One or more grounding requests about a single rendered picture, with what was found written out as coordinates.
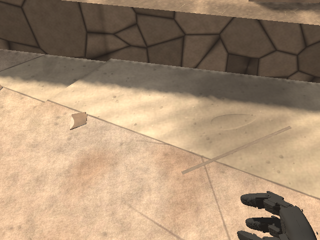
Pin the right robot hand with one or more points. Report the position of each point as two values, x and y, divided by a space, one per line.
292 225

